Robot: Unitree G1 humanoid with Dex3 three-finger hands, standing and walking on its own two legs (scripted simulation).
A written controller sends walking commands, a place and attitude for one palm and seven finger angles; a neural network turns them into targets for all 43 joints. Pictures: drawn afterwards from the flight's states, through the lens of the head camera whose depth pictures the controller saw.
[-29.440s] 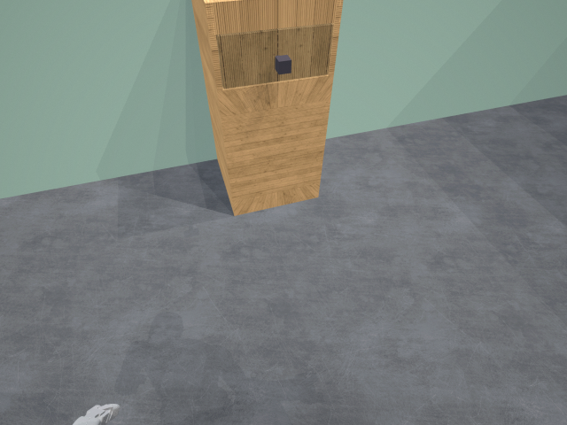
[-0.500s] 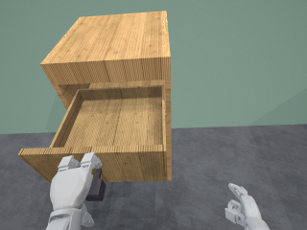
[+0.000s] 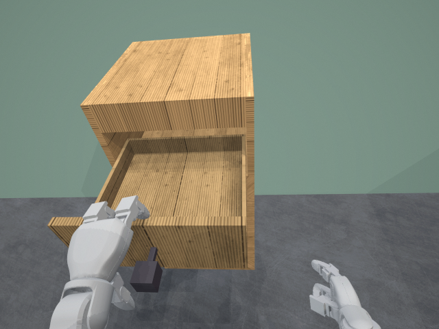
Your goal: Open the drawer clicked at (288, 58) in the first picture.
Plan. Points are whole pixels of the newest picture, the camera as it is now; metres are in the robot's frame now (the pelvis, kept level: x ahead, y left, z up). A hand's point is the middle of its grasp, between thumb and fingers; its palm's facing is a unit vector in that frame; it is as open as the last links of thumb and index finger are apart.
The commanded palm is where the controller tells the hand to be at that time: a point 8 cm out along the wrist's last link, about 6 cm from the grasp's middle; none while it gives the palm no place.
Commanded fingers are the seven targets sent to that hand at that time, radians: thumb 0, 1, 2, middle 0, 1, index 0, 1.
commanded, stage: lift the hand off the handle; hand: left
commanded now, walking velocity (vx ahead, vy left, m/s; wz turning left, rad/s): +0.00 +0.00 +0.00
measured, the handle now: (149, 266) +0.23 +0.20 -0.02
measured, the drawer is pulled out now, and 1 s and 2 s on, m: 0.30 0.30 0.30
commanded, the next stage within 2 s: draw the hand back to the body in 0.40 s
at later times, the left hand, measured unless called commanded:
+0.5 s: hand (107, 246) +0.19 +0.21 +0.13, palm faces +0.12 -0.17 -0.98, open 13.9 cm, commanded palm +0.16 +0.21 +0.19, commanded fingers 0.00 -0.50 0.30 -0.30 -1.20 -0.30 -1.20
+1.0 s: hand (84, 251) +0.18 +0.24 +0.13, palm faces +0.11 -0.13 -0.99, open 13.8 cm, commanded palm +0.14 +0.24 +0.19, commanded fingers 0.00 -0.50 0.30 -0.30 -1.20 -0.30 -1.20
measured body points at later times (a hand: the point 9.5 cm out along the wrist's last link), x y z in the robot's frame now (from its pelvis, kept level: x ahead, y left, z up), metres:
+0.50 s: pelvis -0.02 +0.00 +0.01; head -0.04 -0.06 +0.45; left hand +0.18 +0.21 +0.18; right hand +0.23 -0.19 -0.07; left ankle -0.01 +0.10 -0.73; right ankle +0.00 -0.09 -0.73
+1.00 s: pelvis -0.01 +0.01 +0.01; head -0.02 -0.03 +0.46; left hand +0.17 +0.24 +0.18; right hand +0.23 -0.18 -0.08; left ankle -0.01 +0.10 -0.73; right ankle +0.00 -0.09 -0.73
